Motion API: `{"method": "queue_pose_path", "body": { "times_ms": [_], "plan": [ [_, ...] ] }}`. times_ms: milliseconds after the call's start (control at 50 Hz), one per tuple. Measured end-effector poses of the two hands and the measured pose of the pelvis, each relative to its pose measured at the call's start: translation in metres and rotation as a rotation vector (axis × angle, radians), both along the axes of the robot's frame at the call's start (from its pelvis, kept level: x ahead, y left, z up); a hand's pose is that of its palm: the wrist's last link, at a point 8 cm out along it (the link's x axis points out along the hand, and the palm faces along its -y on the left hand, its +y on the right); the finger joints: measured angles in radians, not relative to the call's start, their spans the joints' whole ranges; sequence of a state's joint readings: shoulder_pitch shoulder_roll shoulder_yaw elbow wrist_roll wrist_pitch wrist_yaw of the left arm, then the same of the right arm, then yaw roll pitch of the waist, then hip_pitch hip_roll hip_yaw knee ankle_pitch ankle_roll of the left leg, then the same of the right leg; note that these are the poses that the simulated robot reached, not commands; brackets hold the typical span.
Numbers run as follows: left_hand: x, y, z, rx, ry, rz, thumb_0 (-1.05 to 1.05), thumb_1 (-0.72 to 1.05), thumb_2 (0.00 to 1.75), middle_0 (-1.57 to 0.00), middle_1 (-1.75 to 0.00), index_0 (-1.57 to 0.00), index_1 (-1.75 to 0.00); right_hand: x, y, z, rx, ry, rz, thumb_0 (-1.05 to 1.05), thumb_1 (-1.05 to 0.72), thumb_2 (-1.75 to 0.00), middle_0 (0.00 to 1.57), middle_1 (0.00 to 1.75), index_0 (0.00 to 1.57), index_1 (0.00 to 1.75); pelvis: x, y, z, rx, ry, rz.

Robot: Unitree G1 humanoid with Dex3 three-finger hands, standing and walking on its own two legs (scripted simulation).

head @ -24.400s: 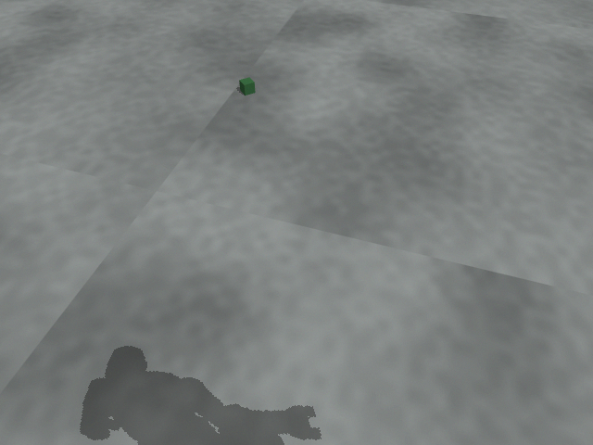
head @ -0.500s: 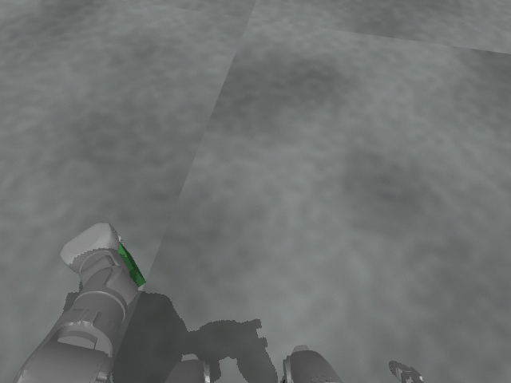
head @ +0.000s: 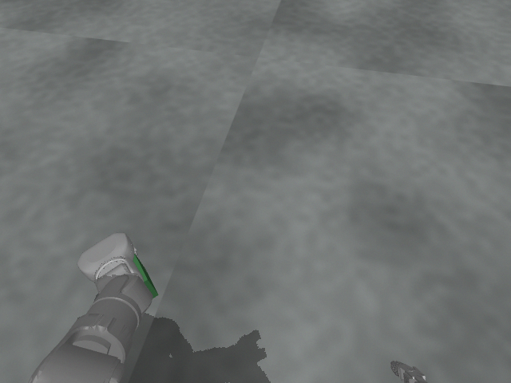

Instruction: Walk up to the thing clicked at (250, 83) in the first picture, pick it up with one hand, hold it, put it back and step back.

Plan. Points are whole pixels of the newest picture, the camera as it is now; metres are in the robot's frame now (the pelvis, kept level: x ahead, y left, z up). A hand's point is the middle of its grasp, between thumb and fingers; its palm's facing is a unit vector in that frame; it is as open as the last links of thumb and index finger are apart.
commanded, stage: hold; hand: left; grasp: from above
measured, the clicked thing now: (128, 283) +0.33 +0.22 -0.11
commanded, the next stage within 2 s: crouch in 1.68 s
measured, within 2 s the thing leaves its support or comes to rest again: neither
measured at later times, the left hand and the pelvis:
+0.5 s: hand (115, 275) +0.32 +0.22 -0.04, palm faces -0.35 -0.28 -0.89, open 9.5 cm; pelvis +0.00 +0.00 +0.01, yaw +0 degrees
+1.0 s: hand (111, 278) +0.31 +0.22 -0.03, palm faces -0.33 -0.28 -0.90, open 9.4 cm; pelvis +0.00 +0.00 +0.01, yaw +0 degrees
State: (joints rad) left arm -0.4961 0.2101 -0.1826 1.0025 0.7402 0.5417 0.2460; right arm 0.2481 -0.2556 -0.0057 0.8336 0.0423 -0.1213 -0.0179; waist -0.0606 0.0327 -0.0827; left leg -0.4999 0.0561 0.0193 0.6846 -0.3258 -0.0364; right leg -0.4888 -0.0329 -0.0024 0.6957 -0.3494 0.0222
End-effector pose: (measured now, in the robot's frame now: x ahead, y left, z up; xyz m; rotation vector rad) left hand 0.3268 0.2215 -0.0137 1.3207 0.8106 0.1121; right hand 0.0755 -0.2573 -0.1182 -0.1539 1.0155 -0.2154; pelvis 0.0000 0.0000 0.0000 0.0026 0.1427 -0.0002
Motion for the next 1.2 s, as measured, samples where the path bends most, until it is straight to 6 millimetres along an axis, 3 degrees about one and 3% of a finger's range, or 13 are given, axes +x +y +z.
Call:
{"method": "queue_pose_path", "body": {
  "times_ms": [340, 800, 1200],
  "plan": [
    [-0.004, 0.003, 0.022, 0.007, -0.018, 0.006, 0.0, 0.08, 0.37, -0.71, -0.42, -0.81, -0.38, 0.021, 0.011, 0.011, 0.044, -0.052, 0.056, 0.01, -0.88, -0.89, 0.2, 0.29, 0.2, 0.3, 0.001, 0.002, 0.009, 0.002, -0.047, -0.002],
    [-0.013, 0.004, 0.036, 0.009, -0.025, 0.005, 0.0, 0.06, 0.38, -0.73, -0.41, -0.83, -0.37, 0.031, 0.015, 0.015, 0.068, -0.08, 0.092, 0.01, -0.9, -0.9, 0.2, 0.29, 0.2, 0.3, -0.001, 0.002, 0.014, 0.003, -0.083, -0.003],
    [-0.024, 0.003, 0.043, 0.005, -0.024, 0.007, 0.0, 0.06, 0.38, -0.74, -0.39, -0.84, -0.35, 0.051, 0.017, 0.024, 0.071, -0.142, 0.125, 0.01, -0.9, -0.9, 0.2, 0.29, 0.2, 0.3, -0.004, 0.0, 0.016, 0.004, -0.103, 0.003]
  ]
}}
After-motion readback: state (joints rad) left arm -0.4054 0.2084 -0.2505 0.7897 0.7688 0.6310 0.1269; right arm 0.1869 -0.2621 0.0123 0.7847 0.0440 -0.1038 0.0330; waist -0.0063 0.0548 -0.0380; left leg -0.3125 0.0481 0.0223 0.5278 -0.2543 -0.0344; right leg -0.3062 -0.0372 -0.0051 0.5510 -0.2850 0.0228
